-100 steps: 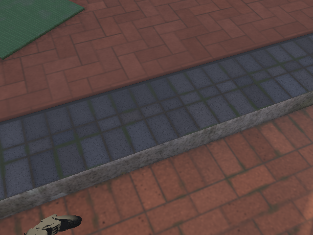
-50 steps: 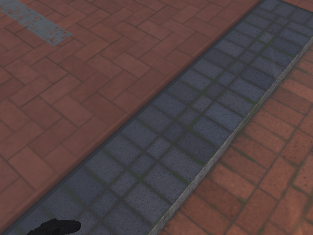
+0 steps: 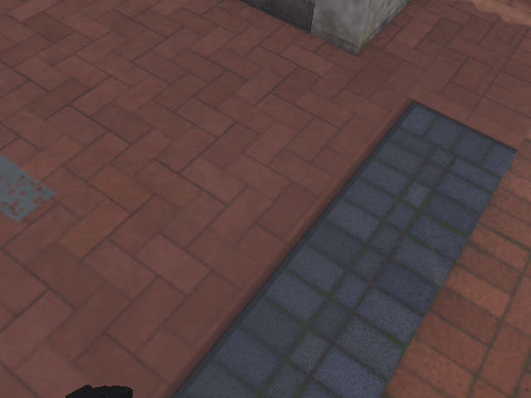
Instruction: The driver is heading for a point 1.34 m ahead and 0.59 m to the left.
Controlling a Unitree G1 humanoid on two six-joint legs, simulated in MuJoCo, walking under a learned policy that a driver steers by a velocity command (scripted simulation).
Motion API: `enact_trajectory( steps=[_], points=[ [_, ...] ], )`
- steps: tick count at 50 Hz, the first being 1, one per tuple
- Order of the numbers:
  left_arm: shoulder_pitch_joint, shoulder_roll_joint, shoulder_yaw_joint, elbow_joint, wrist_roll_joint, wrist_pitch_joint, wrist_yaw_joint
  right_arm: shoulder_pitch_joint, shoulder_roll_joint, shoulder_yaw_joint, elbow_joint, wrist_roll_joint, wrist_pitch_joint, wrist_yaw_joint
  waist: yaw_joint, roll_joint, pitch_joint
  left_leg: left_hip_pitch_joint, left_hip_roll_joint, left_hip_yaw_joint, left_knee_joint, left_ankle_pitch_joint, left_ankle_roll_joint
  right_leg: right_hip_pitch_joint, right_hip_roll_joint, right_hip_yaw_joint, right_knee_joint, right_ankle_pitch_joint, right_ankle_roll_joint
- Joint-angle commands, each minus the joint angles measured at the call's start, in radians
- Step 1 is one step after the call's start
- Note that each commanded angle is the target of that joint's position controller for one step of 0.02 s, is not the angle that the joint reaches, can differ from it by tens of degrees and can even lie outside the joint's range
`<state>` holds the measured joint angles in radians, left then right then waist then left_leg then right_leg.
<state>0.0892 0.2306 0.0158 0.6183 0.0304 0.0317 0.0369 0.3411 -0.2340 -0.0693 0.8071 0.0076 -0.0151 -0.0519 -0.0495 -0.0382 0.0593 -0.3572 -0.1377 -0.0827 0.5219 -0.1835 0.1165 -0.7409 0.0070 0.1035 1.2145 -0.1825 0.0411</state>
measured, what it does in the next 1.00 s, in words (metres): steps to the right, turning left: right foot, then left foot 0.14 m lower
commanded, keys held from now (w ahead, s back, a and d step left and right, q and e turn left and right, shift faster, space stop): q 0.84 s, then w+q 0.16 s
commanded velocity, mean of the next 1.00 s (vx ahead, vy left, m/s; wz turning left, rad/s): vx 0.03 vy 0.00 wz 0.57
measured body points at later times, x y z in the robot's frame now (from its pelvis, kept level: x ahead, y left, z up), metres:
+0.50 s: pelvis +0.15 -0.13 -0.02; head +0.18 -0.13 +0.43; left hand +0.27 +0.19 -0.07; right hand +0.35 -0.37 -0.12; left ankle +0.05 +0.05 -0.73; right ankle +0.29 -0.25 -0.73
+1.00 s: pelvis +0.12 -0.21 -0.14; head +0.12 -0.19 +0.31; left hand +0.25 +0.10 -0.18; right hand +0.28 -0.46 -0.23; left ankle +0.01 -0.20 -0.86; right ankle +0.24 -0.27 -0.70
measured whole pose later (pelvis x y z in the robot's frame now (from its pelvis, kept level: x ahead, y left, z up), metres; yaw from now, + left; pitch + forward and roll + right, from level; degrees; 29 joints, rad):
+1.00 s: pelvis +0.12 -0.21 -0.14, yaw +35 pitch -1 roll -4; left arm -0.01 0.18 0.03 0.48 0.05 0.07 0.04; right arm 0.48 -0.32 -0.07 0.62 -0.04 0.09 -0.01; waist -0.14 0.03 0.04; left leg -0.14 0.06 0.08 0.62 -0.25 0.12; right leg -0.82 -0.15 -0.20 1.54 -0.61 0.02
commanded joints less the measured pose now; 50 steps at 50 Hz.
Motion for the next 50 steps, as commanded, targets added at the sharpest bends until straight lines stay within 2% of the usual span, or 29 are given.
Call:
enact_trajectory(
  steps=[1, 3, 6, 13, 17, 18, 21, 22, 23, 24, 25, 26, 27, 28, 29, 30, 33, 34, 36, 39, 42, 43, 44, 45, 46, 47, 48, 49, 50],
  points=[
    [-0.035, 0.097, 0.041, -0.07, -0.055, -0.044, 0.013, 0.001, -0.108, -0.008, -0.11, 0.034, -0.022, -0.032, 0.031, 0.126, -0.14, 0.276, 0.27, -0.421, -0.203, 0.019, 0.152, -0.091, 0.024, 0.063, -0.039, -0.001, 0.04],
    [-0.068, 0.113, 0.051, -0.067, -0.05, -0.06, 0.013, 0.025, -0.144, -0.015, -0.127, 0.02, -0.015, -0.047, 0.018, 0.128, -0.122, 0.332, 0.282, -0.435, -0.201, 0.047, 0.162, -0.119, 0.035, 0.064, -0.075, -0.021, 0.057],
    [-0.099, 0.123, 0.059, -0.065, -0.055, -0.069, 0.0, 0.061, -0.152, -0.016, -0.15, 0.011, 0.004, -0.059, 0.005, 0.161, -0.106, 0.366, 0.298, -0.486, -0.182, 0.105, 0.185, -0.136, 0.059, 0.067, -0.032, -0.092, 0.066],
    [-0.151, 0.135, 0.052, -0.093, -0.064, -0.08, -0.012, 0.082, -0.171, -0.009, -0.2, 0.025, 0.038, -0.071, -0.007, 0.174, -0.098, 0.43, 0.305, -0.545, -0.129, 0.317, 0.17, -0.219, 0.075, 0.061, -0.006, -0.2, 0.074],
    [-0.123, 0.165, 0.051, -0.106, -0.057, -0.078, -0.024, 0.017, -0.202, -0.012, -0.247, 0.033, 0.049, -0.084, 0.021, 0.187, -0.132, 0.379, 0.306, -0.572, -0.075, 0.353, 0.13, -0.167, 0.054, 0.087, -0.046, -0.14, 0.078],
    [-0.092, 0.16, 0.048, -0.118, -0.063, -0.07, -0.024, -0.024, -0.203, -0.01, -0.262, 0.039, 0.056, -0.086, 0.043, 0.196, -0.14, 0.349, 0.299, -0.583, -0.05, 0.299, 0.105, -0.138, 0.034, 0.132, -0.111, -0.131, 0.078],
    [-0.047, 0.14, 0.033, -0.117, -0.048, -0.065, -0.036, -0.092, -0.213, -0.016, -0.293, 0.05, 0.073, -0.088, 0.059, 0.166, -0.164, 0.235, 0.227, -0.539, 0.012, 0.147, 0.015, 0.048, 0.007, 0.104, -0.368, 0.022, 0.076],
    [-0.026, 0.133, 0.029, -0.105, -0.051, -0.065, -0.043, -0.105, -0.215, -0.02, -0.297, 0.053, 0.078, -0.087, 0.055, 0.168, -0.167, 0.156, 0.198, -0.508, 0.036, 0.076, -0.017, 0.184, 0.004, 0.08, -0.462, 0.099, 0.071],
    [-0.008, 0.105, 0.022, -0.089, -0.06, -0.059, -0.048, -0.084, -0.211, -0.019, -0.281, 0.066, 0.094, -0.078, 0.064, 0.148, -0.144, 0.063, 0.126, -0.424, 0.028, -0.012, -0.038, 0.355, 0.043, -0.058, -0.671, 0.103, 0.088],
    [0.025, 0.097, 0.036, -0.062, -0.071, -0.059, -0.047, -0.041, -0.204, -0.022, -0.257, 0.063, 0.096, -0.074, 0.058, 0.146, -0.134, -0.001, 0.09, -0.414, 0.102, -0.171, -0.058, 0.514, 0.02, -0.047, -0.787, 0.274, 0.086],
    [0.068, 0.09, 0.043, -0.042, -0.065, -0.053, -0.035, 0.045, -0.143, -0.01, -0.223, 0.052, 0.09, -0.063, 0.052, 0.024, -0.132, -0.027, 0.015, -0.352, 0.25, -0.471, -0.095, 0.614, -0.072, 0.07, -0.956, 0.316, 0.066],
    [0.105, 0.126, 0.037, -0.052, -0.027, -0.062, -0.047, 0.139, -0.047, 0.01, -0.203, 0.025, 0.089, -0.025, 0.022, -0.103, -0.253, -0.222, -0.074, -0.349, 0.46, -0.669, -0.104, 0.902, -0.167, 0.165, -0.684, 0.243, 0.032],
    [0.132, 0.266, 0.066, -0.064, -0.012, -0.06, -0.043, 0.215, 0.001, 0.022, -0.229, 0.039, 0.076, 0.008, -0.024, -0.372, -0.352, -0.361, -0.099, -0.329, 0.715, -0.663, -0.146, 0.956, -0.413, 0.522, -0.698, 0.352, -0.105],
    [0.086, 0.266, 0.074, -0.102, -0.01, -0.049, -0.022, 0.165, -0.083, -0.002, -0.202, 0.04, 0.063, 0.005, -0.004, -0.283, -0.328, -0.335, -0.029, -0.257, 0.852, -0.509, -0.188, 0.805, -0.411, 0.514, -0.764, 0.282, -0.115],
    [0.049, 0.218, 0.057, -0.12, -0.004, -0.038, 0.004, 0.066, -0.161, -0.022, -0.2, 0.033, 0.07, -0.015, 0.014, -0.185, -0.275, -0.299, 0.001, -0.178, 0.865, -0.391, -0.205, 0.666, -0.341, 0.39, -0.778, 0.183, -0.092],
    [0.007, 0.176, 0.043, -0.136, -0.003, -0.025, 0.027, 0.019, -0.204, -0.031, -0.203, 0.02, 0.092, -0.037, 0.017, -0.155, -0.221, -0.254, 0.02, -0.113, 0.933, -0.338, -0.238, 0.539, -0.286, 0.254, -0.76, 0.207, -0.101],
    [-0.093, 0.113, 0.01, -0.146, 0.004, -0.007, 0.05, 0.11, -0.197, -0.028, -0.211, 0.001, 0.14, -0.056, -0.087, -0.186, -0.157, -0.121, 0.017, 0.07, 1.008, -0.247, -0.232, 0.313, -0.179, -0.004, -0.773, 0.106, -0.108],
    [-0.073, 0.098, 0.008, -0.17, 0.0, -0.011, 0.068, 0.091, -0.228, -0.037, -0.219, -0.011, 0.144, -0.057, -0.052, -0.125, -0.155, -0.094, 0.04, 0.024, 1.158, -0.177, -0.239, 0.242, -0.242, 0.045, -0.735, 0.066, -0.135],
    [-0.055, 0.067, -0.003, -0.181, -0.02, -0.015, 0.077, 0.106, -0.217, -0.033, -0.235, -0.023, 0.16, -0.056, -0.043, -0.06, -0.126, -0.158, 0.035, 0.007, 1.219, -0.1, -0.229, 0.244, -0.271, 0.044, -0.654, -0.047, -0.172],
    [-0.02, 0.075, 0.0, -0.184, -0.019, -0.046, 0.073, 0.112, -0.197, -0.022, -0.252, -0.019, 0.165, -0.044, -0.022, -0.06, -0.128, -0.215, 0.042, -0.003, 1.265, -0.046, -0.199, 0.314, -0.329, 0.061, -0.576, -0.069, -0.205],
    [-0.052, 0.082, 0.015, -0.193, -0.026, -0.044, 0.048, 0.14, -0.17, -0.011, -0.249, -0.006, 0.162, -0.021, -0.031, -0.093, -0.141, -0.16, 0.115, 0.022, 0.903, -0.072, -0.172, 0.355, -0.341, 0.01, -0.518, -0.069, -0.18],
    [-0.069, 0.083, 0.019, -0.202, -0.02, -0.045, 0.036, 0.171, -0.156, -0.008, -0.237, -0.002, 0.165, -0.011, -0.041, -0.1, -0.15, -0.119, 0.147, 0.051, 0.757, -0.095, -0.148, 0.346, -0.351, -0.003, -0.499, -0.111, -0.164],
    [-0.087, 0.082, 0.026, -0.186, 0.079, -0.034, 0.026, 0.109, -0.153, -0.02, -0.264, -0.069, 0.158, 0.016, -0.065, -0.014, -0.135, -0.021, 0.152, 0.166, 0.476, -0.16, -0.069, 0.32, -0.356, -0.067, -0.48, -0.092, -0.111],
    [-0.101, 0.088, 0.033, -0.194, 0.081, -0.027, 0.017, 0.15, -0.126, -0.015, -0.247, -0.046, 0.148, 0.025, -0.081, -0.059, -0.14, 0.056, 0.165, 0.211, 0.296, -0.189, -0.02, 0.315, -0.371, -0.105, -0.442, -0.075, -0.107],
    [-0.08, 0.077, 0.04, -0.185, 0.058, -0.011, 0.016, 0.198, -0.115, -0.014, -0.212, -0.025, 0.143, 0.032, -0.076, -0.066, -0.139, 0.171, 0.178, 0.25, 0.146, -0.088, 0.006, 0.274, -0.362, -0.151, -0.37, -0.08, -0.092],
    [-0.085, 0.05, 0.046, -0.167, 0.045, 0.008, 0.012, 0.288, -0.069, -0.007, -0.161, -0.003, 0.131, 0.039, -0.128, 0.027, -0.126, 0.33, 0.191, 0.248, -0.058, 0.146, 0.026, 0.177, -0.252, -0.284, -0.139, -0.094, -0.068],
    [-0.095, -0.03, 0.03, -0.149, 0.03, 0.037, 0.008, 0.31, -0.023, 0.013, -0.117, -0.023, 0.12, 0.04, -0.151, 0.236, -0.087, 0.324, 0.181, 0.293, -0.19, 0.304, 0.046, 0.113, -0.119, -0.389, 0.215, -0.397, -0.068],
    [-0.13, -0.084, 0.018, -0.151, 0.018, 0.074, -0.004, 0.235, -0.004, 0.03, -0.121, -0.069, 0.091, 0.056, -0.123, 0.349, -0.023, 0.172, 0.123, 0.282, -0.14, 0.189, 0.069, 0.009, -0.002, -0.373, 0.776, -0.484, -0.09],
    [-0.185, -0.155, 0.01, -0.218, -0.021, 0.084, -0.009, 0.07, -0.071, 0.05, -0.221, -0.088, 0.059, 0.075, 0.015, 0.244, -0.018, 0.117, 0.243, -0.035, 0.186, 0.553, 0.085, -0.273, -0.012, -0.216, 1.103, -0.391, -0.058]
  ],
)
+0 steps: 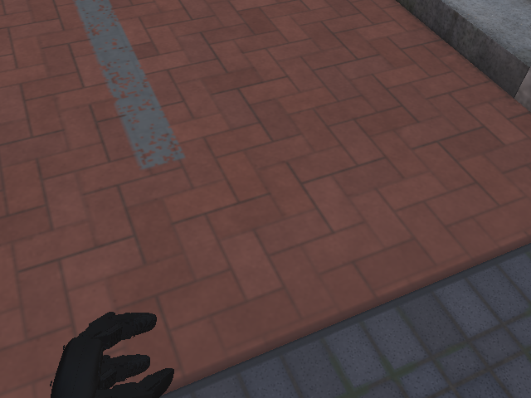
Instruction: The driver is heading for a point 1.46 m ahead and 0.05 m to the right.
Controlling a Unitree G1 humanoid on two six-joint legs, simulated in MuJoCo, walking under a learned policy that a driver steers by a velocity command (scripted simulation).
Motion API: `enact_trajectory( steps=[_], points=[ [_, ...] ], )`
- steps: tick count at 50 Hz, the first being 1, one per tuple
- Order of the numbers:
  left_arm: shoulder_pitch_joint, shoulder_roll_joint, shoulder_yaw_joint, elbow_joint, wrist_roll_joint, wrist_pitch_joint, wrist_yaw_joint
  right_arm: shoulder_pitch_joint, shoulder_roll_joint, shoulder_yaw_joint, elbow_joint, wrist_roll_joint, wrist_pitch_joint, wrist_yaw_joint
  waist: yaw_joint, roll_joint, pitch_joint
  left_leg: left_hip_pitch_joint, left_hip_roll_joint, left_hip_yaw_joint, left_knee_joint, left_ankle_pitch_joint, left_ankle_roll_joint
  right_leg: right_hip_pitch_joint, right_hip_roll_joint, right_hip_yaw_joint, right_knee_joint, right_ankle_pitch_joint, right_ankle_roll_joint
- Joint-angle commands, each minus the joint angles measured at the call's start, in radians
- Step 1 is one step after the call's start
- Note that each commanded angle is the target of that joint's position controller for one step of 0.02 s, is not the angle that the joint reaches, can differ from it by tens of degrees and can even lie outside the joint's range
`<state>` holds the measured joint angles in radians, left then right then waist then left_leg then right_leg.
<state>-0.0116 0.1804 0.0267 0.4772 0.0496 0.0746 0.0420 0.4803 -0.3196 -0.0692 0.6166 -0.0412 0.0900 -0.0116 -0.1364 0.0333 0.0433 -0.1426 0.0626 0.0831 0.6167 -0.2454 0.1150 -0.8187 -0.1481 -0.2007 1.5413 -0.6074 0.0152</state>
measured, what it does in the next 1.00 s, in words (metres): walks ahead: right foot 0.14 m higher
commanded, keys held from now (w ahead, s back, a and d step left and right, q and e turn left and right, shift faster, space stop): w+q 0.24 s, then w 0.76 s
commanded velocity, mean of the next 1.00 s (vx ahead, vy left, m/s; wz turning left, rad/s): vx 0.44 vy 0.00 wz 0.28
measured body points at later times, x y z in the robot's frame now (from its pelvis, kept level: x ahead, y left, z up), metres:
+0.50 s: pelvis +0.15 -0.09 +0.05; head +0.17 -0.10 +0.50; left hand +0.23 +0.18 -0.05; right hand +0.29 -0.35 -0.08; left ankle -0.02 +0.06 -0.54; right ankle +0.25 -0.16 -0.60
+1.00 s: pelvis +0.43 -0.05 +0.13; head +0.47 -0.07 +0.58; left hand +0.28 +0.15 +0.01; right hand +0.75 -0.16 +0.07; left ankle +0.57 +0.09 -0.57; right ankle +0.25 -0.16 -0.60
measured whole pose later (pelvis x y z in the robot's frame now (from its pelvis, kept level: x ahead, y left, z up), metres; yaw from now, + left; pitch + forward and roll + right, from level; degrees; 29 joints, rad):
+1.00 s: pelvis +0.43 -0.05 +0.13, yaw +13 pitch +4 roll +2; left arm 0.54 0.18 0.01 0.97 0.00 -0.07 0.03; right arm -0.08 -0.20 -0.02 0.62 0.04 -0.08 0.08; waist 0.11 0.02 -0.01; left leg -0.61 -0.03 0.09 0.54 -0.01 0.09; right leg 0.17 0.04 -0.03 0.16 -0.39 -0.07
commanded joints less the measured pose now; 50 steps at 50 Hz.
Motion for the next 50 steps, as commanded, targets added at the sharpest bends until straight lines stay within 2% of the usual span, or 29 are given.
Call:
enact_trajectory(
  steps=[1, 2, 3, 4, 5, 6, 8, 12, 14, 15, 16, 17, 18, 19, 20, 21, 22, 23, 24, 25, 27, 29, 31, 34, 38, 41, 45, 47, 50],
  points=[
    [-0.134, -0.13, -0.022, -0.172, -0.022, 0.014, -0.004, -0.079, -0.123, -0.005, -0.034, -0.038, -0.069, 0.032, 0.147, 0.107, -0.052, -0.049, 0.225, -0.534, -0.09, 0.744, 0.118, -0.389, 0.097, 0.167, 0.822, 0.159, -0.011],
    [-0.161, -0.089, -0.04, -0.21, 0.028, -0.031, 0.004, 0.007, -0.244, -0.049, -0.011, -0.024, -0.079, 0.011, 0.11, 0.118, -0.076, 0.066, 0.344, -0.763, -0.344, 0.145, 0.189, -0.544, 0.061, 0.173, 0.792, 0.194, 0.01],
    [-0.303, -0.022, -0.034, -0.277, 0.034, -0.065, -0.005, -0.076, -0.245, -0.052, -0.028, -0.009, -0.097, -0.036, 0.084, 0.194, 0.093, 0.021, 0.43, -1.07, -0.6, -0.572, 0.257, -0.683, -0.01, 0.262, 0.69, 0.2, 0.029],
    [-0.4, 0.091, 0.008, -0.262, 0.023, -0.076, -0.02, -0.081, -0.102, -0.015, 0.01, -0.015, -0.104, -0.052, 0.05, -0.027, 0.209, 0.046, 0.368, -1.027, -0.601, -0.674, 0.258, -0.774, -0.011, 0.28, 0.705, 0.254, 0.046],
    [-0.383, 0.123, 0.022, -0.254, -0.001, -0.069, -0.039, -0.025, -0.095, -0.012, 0.046, -0.013, -0.117, -0.063, 0.039, -0.049, 0.241, 0.087, 0.357, -0.976, -0.546, -0.599, 0.248, -0.777, -0.025, 0.301, 0.561, 0.28, 0.047],
    [-0.345, 0.107, 0.019, -0.235, -0.018, -0.059, -0.051, 0.021, -0.084, -0.012, 0.084, -0.015, -0.124, -0.066, 0.036, -0.064, 0.233, 0.114, 0.306, -0.86, -0.493, -0.462, 0.235, -0.742, -0.009, 0.279, 0.499, 0.285, 0.051],
    [-0.298, 0.025, -0.003, -0.209, -0.017, -0.038, -0.056, 0.089, -0.071, -0.021, 0.147, -0.016, -0.138, -0.064, 0.021, -0.057, 0.167, 0.18, 0.241, -0.709, -0.449, -0.309, 0.231, -0.719, 0.034, 0.231, 0.558, 0.205, 0.024],
    [-0.311, -0.042, -0.036, -0.257, -0.024, -0.035, -0.049, 0.124, 0.0, -0.013, 0.229, -0.002, -0.141, -0.049, 0.035, 0.019, 0.161, 0.172, 0.153, -0.547, -0.475, -0.208, 0.168, -0.729, 0.019, 0.222, 0.372, 0.019, -0.038],
    [-0.252, -0.018, -0.035, -0.245, -0.025, -0.025, -0.062, 0.073, -0.015, -0.015, 0.23, 0.008, -0.137, -0.044, 0.068, 0.024, 0.111, 0.062, 0.136, -0.439, -0.618, -0.114, 0.17, -0.473, 0.025, 0.111, 0.142, 0.11, -0.044],
    [-0.255, -0.046, -0.046, -0.251, -0.029, -0.021, -0.069, 0.035, -0.011, -0.016, 0.219, 0.031, -0.135, -0.05, 0.079, 0.049, 0.095, -0.048, 0.15, -0.383, -0.713, -0.009, 0.151, -0.226, 0.02, 0.121, -0.031, 0.102, -0.078],
    [-0.157, -0.034, -0.036, -0.199, -0.041, -0.013, -0.07, -0.054, -0.014, -0.011, 0.19, 0.032, -0.135, -0.035, 0.115, 0.031, 0.036, -0.139, 0.109, -0.271, -0.743, 0.1, 0.135, 0.043, 0.06, 0.027, -0.17, 0.11, -0.103],
    [-0.006, -0.033, -0.018, -0.139, -0.036, -0.011, -0.065, -0.111, -0.073, -0.022, 0.167, 0.037, -0.145, -0.02, 0.188, 0.127, -0.078, -0.162, 0.123, -0.193, -0.664, 0.636, 0.118, 0.316, 0.131, -0.003, -0.151, 0.072, -0.131],
    [0.176, 0.032, 0.022, -0.064, -0.04, -0.006, -0.051, -0.115, -0.121, -0.037, 0.171, 0.043, -0.152, -0.006, 0.269, 0.143, -0.207, -0.05, 0.133, -0.137, -0.459, 1.138, 0.084, 0.455, 0.196, 0.018, -0.162, 0.046, -0.137],
    [0.296, 0.081, 0.045, -0.036, -0.047, -0.005, -0.04, -0.108, -0.171, -0.054, 0.187, 0.052, -0.164, 0.014, 0.334, 0.168, -0.288, 0.042, 0.16, -0.133, -0.245, 1.342, 0.056, 0.542, 0.223, 0.077, -0.282, 0.017, -0.141],
    [0.397, 0.135, 0.067, -0.011, -0.031, -0.013, -0.038, -0.134, -0.168, -0.06, 0.189, 0.058, -0.179, 0.036, 0.398, 0.115, -0.338, 0.054, 0.128, -0.135, 0.049, 1.221, 0.029, 0.623, 0.214, 0.189, -0.487, -0.03, -0.146],
    [0.516, 0.251, 0.09, 0.059, 0.008, -0.026, -0.035, -0.194, -0.028, -0.033, 0.116, 0.081, -0.188, 0.069, 0.399, -0.292, -0.321, -0.2, -0.061, -0.177, 0.482, 0.591, -0.009, 0.651, 0.032, 0.712, -0.954, -0.451, -0.162],
    [0.45, 0.275, 0.091, 0.101, -0.029, -0.026, -0.026, -0.152, 0.112, -0.016, 0.081, 0.01, -0.193, 0.09, 0.302, -0.463, -0.31, -0.456, -0.231, -0.375, 0.872, -0.004, -0.004, 0.604, -0.081, 1.292, -1.381, -0.833, -0.133],
    [0.279, 0.227, 0.081, 0.083, -0.033, -0.04, -0.02, -0.082, 0.175, -0.01, 0.073, -0.029, -0.189, 0.081, 0.152, -0.319, -0.239, -0.55, -0.209, -0.499, 1.101, 0.074, 0.001, 0.49, -0.155, 1.402, -1.432, -0.881, -0.088],
    [0.164, 0.152, 0.061, 0.11, -0.023, -0.058, -0.025, -0.094, 0.161, 0.002, 0.056, -0.036, -0.182, 0.058, 0.069, -0.196, -0.085, -0.579, -0.163, -0.386, 1.148, 0.139, 0.004, 0.338, -0.133, 1.242, -1.372, -0.712, -0.075],
    [0.208, 0.079, 0.023, 0.16, -0.048, -0.104, -0.05, -0.15, 0.147, 0.028, 0.05, 0.066, -0.176, 0.042, 0.077, -0.117, -0.027, -0.634, -0.12, -0.283, 1.243, 0.119, 0.025, 0.291, -0.133, 1.025, -1.296, -0.394, -0.114],
    [0.225, -0.023, 0.001, 0.264, -0.017, -0.152, -0.075, -0.133, 0.14, 0.054, 0.035, 0.066, -0.172, 0.041, 0.032, -0.094, -0.041, -0.655, -0.08, -0.325, 1.263, 0.194, 0.064, 0.254, -0.071, 0.708, -1.172, -0.061, -0.095],
    [0.327, -0.044, -0.006, 0.36, -0.036, -0.17, -0.087, -0.158, 0.159, 0.076, 0.027, 0.067, -0.168, 0.04, 0.047, -0.081, -0.023, -0.791, -0.092, -0.337, 1.285, 0.215, 0.075, 0.351, -0.027, 0.526, -1.154, 0.15, -0.096],
    [0.338, -0.008, -0.002, 0.384, -0.049, -0.176, -0.078, -0.208, 0.131, 0.081, 0.009, 0.06, -0.152, 0.031, 0.049, -0.038, 0.01, -0.825, -0.085, -0.307, 1.067, 0.236, 0.041, 0.363, 0.009, 0.398, -1.214, 0.253, -0.1],
    [0.391, 0.058, 0.001, 0.407, -0.055, -0.203, -0.053, -0.321, 0.085, 0.071, -0.012, 0.039, -0.151, 0.026, 0.1, -0.081, -0.022, -0.771, -0.072, -0.204, 0.785, 0.387, -0.004, 0.434, 0.039, 0.29, -1.331, 0.45, -0.09],
    [0.566, 0.09, 0.002, 0.462, -0.062, -0.189, -0.016, -0.528, 0.084, 0.058, -0.052, 0.069, -0.151, 0.03, 0.215, -0.095, -0.029, -0.825, -0.018, -0.081, 0.426, 0.407, -0.057, 0.739, -0.008, 0.3, -1.41, 0.627, -0.073],
    [0.61, 0.092, 0.001, 0.469, -0.055, -0.175, -0.009, -0.604, 0.105, 0.054, -0.06, 0.078, -0.158, 0.049, 0.249, -0.114, 0.0, -0.844, -0.011, -0.066, 0.242, 0.378, -0.069, 0.905, -0.045, 0.298, -1.42, 0.722, -0.073],
    [0.607, 0.1, -0.003, 0.473, -0.054, -0.163, -0.013, -0.698, 0.116, 0.049, -0.086, 0.084, -0.178, 0.076, 0.25, -0.118, 0.04, -0.751, -0.046, -0.018, 0.018, 0.29, -0.052, 1.003, -0.059, 0.263, -1.39, 0.915, -0.094],
    [0.605, 0.133, 0.002, 0.47, -0.056, -0.155, -0.01, -0.711, 0.103, 0.043, -0.09, 0.081, -0.189, 0.089, 0.235, -0.14, 0.027, -0.624, -0.09, 0.021, -0.073, 0.248, -0.038, 1.024, -0.057, 0.231, -1.324, 1.182, -0.1],
    [0.581, 0.2, 0.024, 0.46, -0.052, -0.134, 0.001, -0.605, 0.037, 0.019, -0.064, 0.073, -0.188, 0.092, 0.16, -0.206, -0.046, -0.44, -0.152, 0.036, -0.137, 0.171, -0.001, 1.093, -0.076, 0.236, -1.141, 1.594, -0.104]
  ],
)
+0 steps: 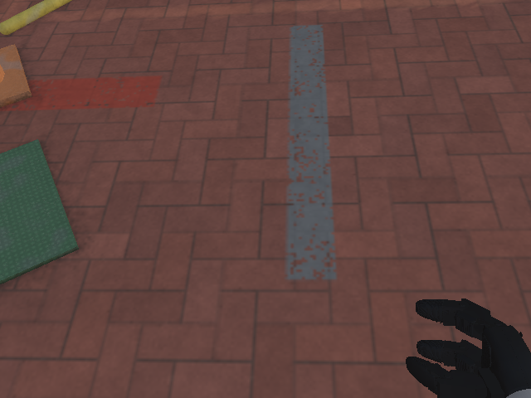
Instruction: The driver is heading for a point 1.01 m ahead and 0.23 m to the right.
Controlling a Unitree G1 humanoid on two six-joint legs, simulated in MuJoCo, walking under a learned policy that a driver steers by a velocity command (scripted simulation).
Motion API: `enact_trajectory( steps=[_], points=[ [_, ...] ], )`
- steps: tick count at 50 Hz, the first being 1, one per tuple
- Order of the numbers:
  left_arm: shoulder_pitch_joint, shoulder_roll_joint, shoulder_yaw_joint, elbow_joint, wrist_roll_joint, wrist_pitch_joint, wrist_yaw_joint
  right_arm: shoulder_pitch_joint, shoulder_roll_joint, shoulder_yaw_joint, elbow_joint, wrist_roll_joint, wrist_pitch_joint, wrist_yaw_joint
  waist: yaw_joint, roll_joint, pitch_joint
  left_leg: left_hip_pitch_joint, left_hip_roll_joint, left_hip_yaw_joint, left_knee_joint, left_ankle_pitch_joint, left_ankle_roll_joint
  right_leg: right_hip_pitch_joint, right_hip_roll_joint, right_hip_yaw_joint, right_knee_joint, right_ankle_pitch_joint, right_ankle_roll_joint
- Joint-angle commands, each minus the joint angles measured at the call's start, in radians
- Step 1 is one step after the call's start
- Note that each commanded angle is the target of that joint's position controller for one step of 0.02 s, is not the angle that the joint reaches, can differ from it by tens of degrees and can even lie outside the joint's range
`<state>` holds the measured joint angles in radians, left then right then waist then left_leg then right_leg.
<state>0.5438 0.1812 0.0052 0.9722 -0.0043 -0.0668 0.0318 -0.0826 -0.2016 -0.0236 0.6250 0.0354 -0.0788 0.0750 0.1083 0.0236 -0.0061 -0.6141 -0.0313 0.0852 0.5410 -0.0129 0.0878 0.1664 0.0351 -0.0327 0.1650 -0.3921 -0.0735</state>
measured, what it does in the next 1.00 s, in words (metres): walks ahead: left foot, then right foot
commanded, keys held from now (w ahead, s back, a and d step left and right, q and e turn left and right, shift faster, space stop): w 0.98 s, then w+e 0.02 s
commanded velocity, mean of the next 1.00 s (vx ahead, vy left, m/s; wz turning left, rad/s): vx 0.50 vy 0.00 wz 0.01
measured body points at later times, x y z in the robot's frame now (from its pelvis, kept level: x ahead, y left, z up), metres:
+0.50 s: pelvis +0.32 -0.03 +0.00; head +0.36 -0.03 +0.45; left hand +0.58 +0.18 -0.07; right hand +0.30 -0.30 -0.13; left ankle +0.17 +0.09 -0.73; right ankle +0.49 -0.14 -0.71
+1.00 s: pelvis +0.59 -0.04 +0.01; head +0.62 -0.04 +0.46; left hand +0.59 +0.24 -0.11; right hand +0.83 -0.25 -0.07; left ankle +0.75 +0.11 -0.70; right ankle +0.49 -0.14 -0.73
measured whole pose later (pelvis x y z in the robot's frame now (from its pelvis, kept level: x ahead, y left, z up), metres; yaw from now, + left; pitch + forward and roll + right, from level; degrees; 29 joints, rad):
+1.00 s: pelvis +0.59 -0.04 +0.01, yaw +1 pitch +3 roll -2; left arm 0.37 0.27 0.05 0.85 -0.02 -0.07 -0.01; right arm 0.04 -0.24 -0.03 0.68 0.01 -0.07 0.03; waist 0.10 0.04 0.00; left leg -0.61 0.08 -0.02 0.58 0.00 0.01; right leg -0.03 0.06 -0.03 0.27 -0.29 -0.05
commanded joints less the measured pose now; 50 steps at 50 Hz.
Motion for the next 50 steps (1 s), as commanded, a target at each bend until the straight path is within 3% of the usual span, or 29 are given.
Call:
enact_trajectory(
  steps=[1, 2, 3, 4, 5, 6, 7, 8, 9, 12, 15, 17, 19, 22, 24, 25, 26, 27, 28, 29, 30, 31, 32, 34, 37, 42, 47, 50],
  points=[
    [-0.008, 0.208, 0.051, -0.049, 0.005, 0.015, 0.008, 0.082, -0.12, -0.044, -0.032, -0.006, -0.016, -0.003, -0.149, -0.2, -0.052, 0.182, -0.06, 0.025, -0.129, -0.018, 0.055, 0.081, -0.251, 0.066, 0.374, 1.437, -0.008],
    [-0.073, 0.214, 0.055, -0.074, 0.005, 0.01, 0.0, 0.272, -0.163, -0.061, 0.018, -0.013, -0.014, -0.021, -0.244, -0.205, -0.142, 0.502, 0.002, -0.044, -0.13, 0.084, 0.102, -0.111, -0.236, 0.065, 0.551, 1.364, -0.009],
    [-0.134, 0.16, 0.037, -0.125, 0.03, -0.007, -0.01, 0.489, -0.229, -0.075, 0.065, -0.038, -0.005, -0.045, -0.301, -0.053, -0.308, 0.898, 0.22, -0.279, -0.031, 0.124, 0.162, -0.42, -0.146, 0.055, 0.854, 0.807, -0.021],
    [0.006, 0.037, 0.0, -0.122, 0.012, -0.024, -0.027, 0.481, -0.218, -0.068, 0.064, -0.046, -0.014, -0.048, -0.201, 0.234, -0.438, 1.184, 0.471, -0.786, -0.1, 0.036, 0.374, -0.799, 0.048, 0.132, 1.232, -0.139, 0.045],
    [-0.075, 0.166, 0.034, -0.132, -0.009, -0.054, -0.038, 0.42, -0.145, -0.061, 0.063, -0.036, -0.004, -0.062, -0.222, 0.098, -0.348, 1.009, 0.405, -0.736, -0.197, -0.074, 0.316, -0.847, -0.011, 0.239, 1.298, -0.082, 0.01],
    [-0.194, 0.197, 0.043, -0.181, -0.041, -0.066, -0.043, 0.349, -0.122, -0.05, 0.048, -0.04, -0.006, -0.068, -0.192, 0.063, -0.2, 0.847, 0.355, -0.555, -0.24, -0.066, 0.265, -0.862, -0.053, 0.212, 1.277, 0.001, 0.008],
    [-0.243, 0.178, 0.039, -0.195, -0.035, -0.069, -0.039, 0.305, -0.109, -0.043, 0.055, -0.039, -0.016, -0.061, -0.145, -0.037, -0.102, 0.706, 0.31, -0.454, -0.297, 0.019, 0.234, -0.863, -0.091, 0.162, 1.218, 0.057, 0.012],
    [-0.255, 0.182, 0.046, -0.202, -0.026, -0.062, -0.035, 0.286, -0.092, -0.036, 0.057, -0.043, -0.026, -0.054, -0.12, -0.055, -0.07, 0.633, 0.271, -0.388, -0.32, 0.075, 0.216, -0.852, -0.117, 0.148, 1.17, 0.095, 0.023],
    [-0.236, 0.16, 0.044, -0.204, -0.025, -0.051, -0.039, 0.287, -0.08, -0.029, 0.069, -0.05, -0.03, -0.051, -0.089, -0.034, -0.042, 0.561, 0.246, -0.35, -0.355, 0.086, 0.208, -0.823, -0.137, 0.14, 1.158, 0.108, 0.032],
    [-0.254, 0.114, 0.033, -0.231, -0.013, -0.028, -0.039, 0.307, -0.106, -0.034, 0.101, -0.027, -0.041, -0.047, -0.055, 0.002, 0.012, 0.453, 0.228, -0.283, -0.403, 0.129, 0.199, -0.876, -0.184, 0.108, 1.065, 0.123, 0.071],
    [-0.403, 0.109, 0.023, -0.289, 0.005, -0.031, -0.039, 0.344, -0.146, -0.041, 0.118, -0.03, -0.039, -0.058, -0.088, -0.002, 0.048, 0.348, 0.16, -0.17, -0.413, 0.171, 0.165, -0.846, -0.185, 0.058, 0.803, 0.309, 0.101],
    [-0.498, 0.09, 0.014, -0.311, 0.005, -0.037, -0.044, 0.4, -0.163, -0.045, 0.132, -0.023, -0.037, -0.063, -0.135, 0.01, 0.042, 0.331, 0.126, -0.125, -0.406, 0.163, 0.132, -0.744, -0.141, 0.024, 0.593, 0.459, 0.096],
    [-0.573, 0.102, 0.015, -0.335, -0.008, -0.036, -0.047, 0.46, -0.197, -0.053, 0.153, -0.01, -0.031, -0.068, -0.167, 0.024, 0.041, 0.409, 0.16, -0.15, -0.401, 0.117, 0.123, -0.727, -0.114, 0.026, 0.487, 0.517, 0.096],
    [-0.631, 0.139, 0.027, -0.368, -0.013, -0.038, -0.062, 0.495, -0.198, -0.058, 0.173, -0.006, -0.011, -0.074, -0.17, 0.04, 0.047, 0.593, 0.238, -0.191, -0.331, 0.119, 0.102, -0.79, -0.108, 0.057, 0.391, 0.458, 0.054],
    [-0.599, 0.169, 0.041, -0.368, -0.009, -0.042, -0.072, 0.492, -0.208, -0.065, 0.177, -0.012, 0.003, -0.079, -0.14, 0.056, 0.022, 0.663, 0.263, -0.201, -0.262, 0.215, 0.077, -0.738, -0.088, 0.049, 0.36, 0.374, 0.018],
    [-0.532, 0.192, 0.052, -0.353, -0.006, -0.042, -0.072, 0.477, -0.215, -0.067, 0.174, -0.017, 0.008, -0.081, -0.1, 0.068, -0.017, 0.672, 0.249, -0.187, -0.181, 0.346, 0.06, -0.641, -0.061, 0.028, 0.344, 0.347, -0.003],
    [-0.385, 0.231, 0.075, -0.312, -0.002, -0.039, -0.067, 0.464, -0.209, -0.065, 0.165, -0.025, 0.016, -0.083, -0.029, 0.058, -0.104, 0.631, 0.2, -0.15, -0.012, 0.44, 0.033, -0.446, -0.041, 0.008, 0.338, 0.36, -0.032],
    [-0.194, 0.297, 0.093, -0.277, 0.011, -0.035, -0.056, 0.467, -0.179, -0.05, 0.136, -0.044, 0.018, -0.087, 0.034, -0.03, -0.257, 0.429, 0.143, -0.106, 0.286, 0.216, -0.002, -0.123, -0.19, 0.159, 0.404, 0.463, -0.087],
    [-0.143, 0.37, 0.109, -0.266, 0.021, -0.033, -0.06, 0.636, -0.048, -0.011, 0.128, -0.033, 0.0, -0.075, -0.033, -0.32, -0.41, 0.019, -0.029, -0.102, 0.662, -0.431, -0.08, 0.242, -0.424, 0.641, 0.302, 0.263, -0.267],
    [-0.123, 0.278, 0.091, -0.27, 0.004, -0.026, -0.06, 0.611, -0.129, -0.026, 0.154, -0.019, -0.017, -0.069, 0.007, -0.268, -0.448, -0.1, -0.009, -0.23, 0.802, -0.544, -0.08, 0.263, -0.422, 0.808, 0.186, 0.114, -0.272],
    [-0.192, 0.236, 0.079, -0.274, -0.002, -0.023, -0.054, 0.497, -0.188, -0.044, 0.123, 0.002, -0.024, -0.067, 0.008, -0.188, -0.275, -0.183, 0.038, -0.211, 0.844, -0.475, -0.079, 0.134, -0.39, 0.649, 0.176, 0.11, -0.225],
    [-0.261, 0.218, 0.072, -0.285, 0.001, -0.023, -0.051, 0.416, -0.19, -0.042, 0.098, -0.004, -0.027, -0.073, -0.02, -0.086, -0.177, -0.163, 0.088, -0.179, 0.805, -0.382, -0.076, -0.03, -0.355, 0.523, 0.162, 0.217, -0.199],
    [-0.307, 0.197, 0.067, -0.283, 0.009, -0.026, -0.055, 0.371, -0.181, -0.045, 0.083, -0.023, -0.025, -0.08, -0.053, -0.049, -0.105, -0.122, 0.12, -0.165, 0.745, -0.33, -0.077, -0.176, -0.319, 0.439, 0.135, 0.327, -0.188],
    [-0.336, 0.161, 0.058, -0.278, 0.019, -0.04, -0.062, 0.403, -0.152, -0.047, 0.08, -0.026, -0.005, -0.084, -0.114, -0.088, -0.079, -0.015, 0.154, -0.177, 0.673, -0.284, -0.075, -0.314, -0.273, 0.353, 0.073, 0.398, -0.183],
    [-0.318, 0.189, 0.068, -0.25, 0.009, -0.054, -0.058, 0.382, -0.124, -0.041, 0.07, -0.032, 0.014, -0.09, -0.132, -0.082, -0.04, -0.026, 0.167, -0.161, 0.559, -0.227, -0.092, -0.369, -0.258, 0.257, 0.015, 0.493, -0.197],
    [-0.249, 0.229, 0.079, -0.213, -0.004, -0.038, -0.039, 0.206, -0.099, -0.028, 0.026, -0.033, 0.006, -0.08, -0.078, -0.07, 0.001, -0.051, 0.157, -0.135, 0.252, 0.023, -0.1, -0.33, -0.213, 0.144, -0.009, 0.515, -0.149],
    [-0.156, 0.252, 0.081, -0.164, -0.016, -0.02, -0.041, 0.046, -0.101, -0.024, -0.023, -0.02, -0.005, -0.055, -0.012, -0.075, 0.045, -0.053, 0.116, -0.105, 0.064, 0.06, -0.085, -0.222, -0.241, 0.147, 0.025, 0.447, -0.139],
    [-0.131, 0.261, 0.083, -0.144, -0.018, -0.003, -0.037, -0.005, -0.111, -0.026, -0.053, -0.019, -0.018, -0.036, -0.008, -0.088, 0.052, -0.044, 0.091, -0.095, -0.001, -0.036, -0.055, -0.145, -0.276, 0.181, 0.091, 0.502, -0.129]
  ],
)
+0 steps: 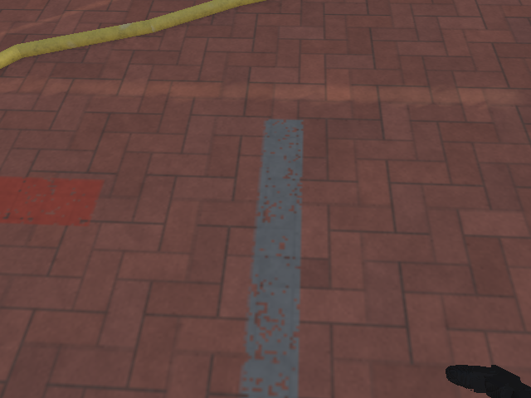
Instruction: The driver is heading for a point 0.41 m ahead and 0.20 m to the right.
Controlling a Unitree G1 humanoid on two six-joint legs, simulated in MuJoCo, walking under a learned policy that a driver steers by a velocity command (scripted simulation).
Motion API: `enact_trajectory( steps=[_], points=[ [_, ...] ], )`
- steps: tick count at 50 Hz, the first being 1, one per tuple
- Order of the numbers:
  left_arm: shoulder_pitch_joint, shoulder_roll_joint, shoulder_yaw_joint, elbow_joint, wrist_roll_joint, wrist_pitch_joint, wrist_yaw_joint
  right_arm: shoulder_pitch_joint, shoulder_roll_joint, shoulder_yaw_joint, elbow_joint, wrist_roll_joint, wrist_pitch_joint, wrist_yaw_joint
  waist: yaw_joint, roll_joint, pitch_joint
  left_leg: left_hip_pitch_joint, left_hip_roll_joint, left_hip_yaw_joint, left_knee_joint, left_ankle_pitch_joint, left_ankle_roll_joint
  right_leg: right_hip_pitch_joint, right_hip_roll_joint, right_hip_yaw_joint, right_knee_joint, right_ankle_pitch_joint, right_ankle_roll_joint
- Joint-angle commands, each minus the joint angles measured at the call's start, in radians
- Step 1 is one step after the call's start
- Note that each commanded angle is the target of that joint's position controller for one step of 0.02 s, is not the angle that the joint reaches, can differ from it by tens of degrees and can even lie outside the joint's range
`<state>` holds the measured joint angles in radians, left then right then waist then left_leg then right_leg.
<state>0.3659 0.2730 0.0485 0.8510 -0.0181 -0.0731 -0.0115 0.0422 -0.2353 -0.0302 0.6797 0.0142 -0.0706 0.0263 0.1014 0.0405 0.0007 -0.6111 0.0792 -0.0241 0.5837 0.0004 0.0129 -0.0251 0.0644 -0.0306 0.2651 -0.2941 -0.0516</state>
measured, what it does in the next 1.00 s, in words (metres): walks ahead, turning right: left foot, then right foot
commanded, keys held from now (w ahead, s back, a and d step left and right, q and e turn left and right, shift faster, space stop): w+e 0.52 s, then no key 0.48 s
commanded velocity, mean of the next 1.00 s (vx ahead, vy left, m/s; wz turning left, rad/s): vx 0.36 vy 0.00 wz -0.30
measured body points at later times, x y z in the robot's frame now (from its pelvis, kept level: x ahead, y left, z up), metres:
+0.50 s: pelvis +0.26 +0.01 +0.00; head +0.28 +0.00 +0.45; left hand +0.50 +0.20 -0.10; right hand +0.23 -0.28 -0.13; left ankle +0.17 +0.14 -0.74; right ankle +0.39 -0.17 -0.70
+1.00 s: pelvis +0.42 -0.08 +0.00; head +0.44 -0.09 +0.45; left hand +0.64 +0.12 -0.11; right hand +0.46 -0.37 -0.12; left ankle +0.53 +0.05 -0.72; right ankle +0.40 -0.16 -0.74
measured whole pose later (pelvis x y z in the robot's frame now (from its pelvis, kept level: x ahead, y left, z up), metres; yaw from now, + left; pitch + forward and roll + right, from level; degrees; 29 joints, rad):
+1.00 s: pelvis +0.42 -0.08 +0.00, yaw -20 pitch +2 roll -1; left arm 0.16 0.23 0.04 0.80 0.01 -0.03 0.00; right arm 0.14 -0.25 -0.04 0.82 0.00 -0.01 -0.03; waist 0.01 0.04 0.01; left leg -0.43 0.08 -0.04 0.62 -0.17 -0.05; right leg -0.25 0.08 -0.02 0.41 -0.20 -0.07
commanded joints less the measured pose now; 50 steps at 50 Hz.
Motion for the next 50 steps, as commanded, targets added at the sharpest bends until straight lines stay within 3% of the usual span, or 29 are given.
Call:
enact_trajectory(
  steps=[1, 2, 3, 4, 5, 6, 7, 8, 9, 10, 12, 15, 20, 24, 26, 27, 28, 29, 30, 31, 32, 33, 34, 35, 36, 39, 42, 47, 50],
  points=[
    [0.042, 0.175, 0.041, -0.02, -0.006, 0.009, 0.009, -0.113, -0.087, -0.024, -0.109, 0.001, -0.032, 0.016, -0.021, -0.114, 0.035, -0.002, -0.033, 0.017, -0.069, -0.083, 0.031, 0.054, -0.308, 0.191, 0.022, 0.446, -0.143],
    [0.022, 0.187, 0.044, -0.022, -0.007, 0.013, 0.012, -0.058, -0.103, -0.032, -0.097, -0.002, -0.036, 0.016, -0.06, -0.126, 0.006, 0.097, -0.058, 0.033, -0.099, -0.101, 0.045, 0.043, -0.298, 0.19, 0.077, 0.545, -0.13],
    [-0.003, 0.185, 0.041, -0.028, -0.009, 0.015, 0.014, 0.06, -0.134, -0.05, -0.063, -0.007, -0.04, 0.01, -0.126, -0.119, -0.062, 0.284, -0.081, 0.054, -0.141, -0.07, 0.068, 0.001, -0.256, 0.161, 0.19, 0.662, -0.108],
    [-0.022, 0.149, 0.027, -0.045, 0.001, 0.01, 0.015, 0.239, -0.197, -0.075, -0.023, -0.019, -0.041, -0.002, -0.204, -0.093, -0.19, 0.581, 0.004, -0.024, -0.096, -0.016, 0.118, -0.146, -0.202, 0.125, 0.401, 0.592, -0.071],
    [0.037, 0.049, -0.003, -0.08, 0.016, -0.008, 0.012, 0.383, -0.299, -0.1, -0.01, -0.04, -0.034, -0.016, -0.222, 0.103, -0.355, 0.993, 0.275, -0.375, -0.083, -0.01, 0.238, -0.522, -0.062, 0.048, 0.78, 0.171, 0.002],
    [0.071, 0.065, -0.004, -0.071, -0.001, -0.025, 0.007, 0.408, -0.246, -0.089, -0.001, -0.028, -0.025, -0.019, -0.222, 0.224, -0.451, 1.057, 0.376, -0.661, -0.203, -0.133, 0.321, -0.698, -0.017, 0.147, 0.972, -0.293, 0.021],
    [0.007, 0.153, 0.024, -0.075, -0.025, -0.026, 0.007, 0.353, -0.18, -0.069, -0.005, -0.019, -0.019, -0.023, -0.225, 0.127, -0.294, 0.935, 0.336, -0.539, -0.235, -0.219, 0.276, -0.778, -0.076, 0.176, 1.047, -0.237, 0.024],
    [-0.06, 0.152, 0.026, -0.096, -0.025, -0.022, 0.008, 0.289, -0.143, -0.057, -0.01, -0.013, -0.018, -0.025, -0.199, 0.087, -0.185, 0.794, 0.292, -0.399, -0.264, -0.227, 0.236, -0.782, -0.125, 0.14, 1.03, -0.15, 0.024],
    [-0.094, 0.135, 0.028, -0.103, -0.015, -0.012, 0.011, 0.228, -0.112, -0.046, -0.005, -0.014, -0.02, -0.021, -0.167, 0.047, -0.101, 0.654, 0.246, -0.306, -0.314, -0.204, 0.213, -0.751, -0.155, 0.126, 0.982, -0.088, 0.029],
    [-0.089, 0.124, 0.035, -0.102, -0.007, 0.002, 0.014, 0.187, -0.088, -0.04, -0.004, -0.018, -0.029, -0.017, -0.133, 0.062, -0.052, 0.552, 0.214, -0.234, -0.359, -0.169, 0.194, -0.7, -0.18, 0.135, 0.938, -0.038, 0.034],
    [-0.049, 0.075, 0.03, -0.094, -0.011, 0.028, 0.014, 0.15, -0.091, -0.045, 0.01, -0.025, -0.043, -0.014, -0.092, 0.07, -0.015, 0.44, 0.194, -0.133, -0.424, -0.091, 0.189, -0.63, -0.189, 0.132, 0.92, 0.018, 0.047],
    [-0.085, 0.061, 0.033, -0.119, -0.005, 0.042, 0.017, 0.154, -0.119, -0.059, 0.04, -0.032, -0.053, -0.022, -0.08, 0.033, 0.011, 0.433, 0.188, -0.007, -0.448, 0.047, 0.189, -0.676, -0.19, 0.147, 0.847, 0.127, 0.066],
    [-0.238, 0.029, 0.019, -0.173, 0.001, 0.034, -0.014, 0.196, -0.164, -0.072, 0.075, -0.022, -0.04, -0.04, -0.132, 0.014, 0.044, 0.484, 0.164, 0.142, -0.447, 0.07, 0.152, -0.648, -0.179, 0.077, 0.549, 0.347, 0.052],
    [-0.342, 0.037, 0.017, -0.233, -0.001, 0.038, -0.037, 0.251, -0.203, -0.089, 0.107, -0.001, -0.017, -0.043, -0.165, 0.008, 0.081, 0.62, 0.215, 0.172, -0.412, 0.08, 0.136, -0.678, -0.172, 0.036, 0.427, 0.275, 0.015],
    [-0.351, 0.054, 0.025, -0.255, 0.0, 0.041, -0.045, 0.252, -0.222, -0.096, 0.115, 0.009, -0.002, -0.043, -0.153, 0.02, 0.076, 0.676, 0.231, 0.193, -0.346, 0.219, 0.118, -0.651, -0.146, -0.003, 0.397, 0.177, -0.016],
    [-0.329, 0.066, 0.032, -0.259, 0.007, 0.043, -0.046, 0.241, -0.235, -0.099, 0.115, 0.012, 0.005, -0.046, -0.131, 0.035, 0.059, 0.68, 0.226, 0.205, -0.268, 0.425, 0.106, -0.585, -0.109, -0.033, 0.382, 0.12, -0.034],
    [-0.249, 0.089, 0.048, -0.245, 0.014, 0.042, -0.045, 0.232, -0.245, -0.1, 0.115, 0.016, 0.014, -0.049, -0.082, 0.046, 0.008, 0.676, 0.207, 0.218, -0.136, 0.615, 0.09, -0.468, -0.059, -0.065, 0.354, 0.1, -0.054],
    [-0.091, 0.134, 0.075, -0.202, 0.017, 0.038, -0.039, 0.223, -0.234, -0.093, 0.114, 0.019, 0.02, -0.052, 0.002, 0.021, -0.076, 0.619, 0.157, 0.244, 0.069, 0.652, 0.055, -0.247, -0.004, -0.078, 0.258, 0.225, -0.082],
    [0.028, 0.218, 0.101, -0.178, 0.02, 0.04, -0.018, 0.247, -0.194, -0.076, 0.096, -0.004, 0.012, -0.053, 0.04, -0.086, -0.176, 0.384, 0.1, 0.247, 0.352, 0.328, -0.004, 0.059, -0.11, 0.086, 0.27, 0.551, -0.129],
    [-0.016, 0.323, 0.103, -0.2, 0.036, 0.033, -0.008, 0.374, -0.061, -0.026, 0.057, -0.04, -0.009, -0.035, -0.085, -0.342, -0.324, -0.021, -0.081, 0.166, 0.745, -0.655, -0.078, 0.395, -0.434, 0.588, 0.264, 0.815, -0.352],
    [0.038, 0.238, 0.082, -0.219, 0.031, 0.032, -0.01, 0.325, -0.161, -0.043, 0.1, -0.009, -0.028, -0.024, 0.011, -0.166, -0.497, -0.01, -0.082, -0.048, 0.838, -0.679, -0.071, 0.394, -0.465, 0.67, 0.189, 0.837, -0.377],
    [-0.011, 0.192, 0.066, -0.203, 0.029, 0.027, -0.014, 0.236, -0.181, -0.051, 0.078, 0.029, -0.027, -0.022, 0.003, -0.138, -0.361, -0.077, -0.034, -0.045, 0.826, -0.608, -0.058, 0.311, -0.424, 0.492, 0.189, 0.897, -0.33],
    [-0.072, 0.154, 0.057, -0.198, 0.011, 0.023, -0.014, 0.197, -0.16, -0.043, 0.07, 0.016, -0.026, -0.033, -0.027, -0.087, -0.243, -0.094, 0.01, -0.028, 0.74, -0.531, -0.049, 0.172, -0.37, 0.385, 0.178, 0.844, -0.275],
    [-0.131, 0.119, 0.046, -0.202, 0.006, 0.023, -0.01, 0.17, -0.163, -0.046, 0.075, -0.005, -0.018, -0.044, -0.054, -0.07, -0.171, -0.061, 0.033, -0.023, 0.679, -0.481, -0.049, 0.042, -0.337, 0.329, 0.145, 0.802, -0.245],
    [-0.168, 0.108, 0.039, -0.207, 0.017, 0.023, -0.008, 0.187, -0.169, -0.052, 0.078, -0.007, -0.002, -0.049, -0.093, -0.085, -0.147, 0.025, 0.045, -0.03, 0.65, -0.445, -0.047, -0.073, -0.316, 0.286, 0.107, 0.804, -0.234],
    [-0.217, 0.11, 0.038, -0.196, 0.035, 0.007, -0.005, 0.252, -0.127, -0.047, 0.098, -0.012, 0.036, -0.061, -0.15, -0.097, -0.143, 0.14, 0.029, -0.021, 0.529, -0.362, -0.064, -0.209, -0.285, 0.189, 0.052, 0.868, -0.232],
    [-0.236, 0.105, 0.034, -0.17, 0.032, 0.012, 0.009, 0.212, -0.097, -0.036, 0.097, -0.021, 0.044, -0.065, -0.146, -0.116, -0.143, 0.176, 0.026, -0.019, 0.328, -0.25, -0.075, -0.219, -0.252, 0.12, 0.047, 0.833, -0.205],
    [-0.218, 0.096, 0.024, -0.118, 0.038, 0.031, 0.013, 0.13, -0.114, -0.039, 0.095, -0.014, 0.058, -0.059, -0.107, -0.138, -0.118, 0.256, 0.007, -0.018, 0.119, -0.171, -0.073, -0.211, -0.255, 0.14, 0.039, 0.578, -0.184],
    [-0.234, 0.071, 0.011, -0.094, 0.024, 0.04, 0.011, 0.142, -0.107, -0.04, 0.105, -0.024, 0.053, -0.053, -0.134, -0.13, -0.088, 0.365, -0.017, 0.004, -0.09, -0.098, -0.037, -0.229, -0.232, 0.158, 0.097, 0.391, -0.137]
  ],
)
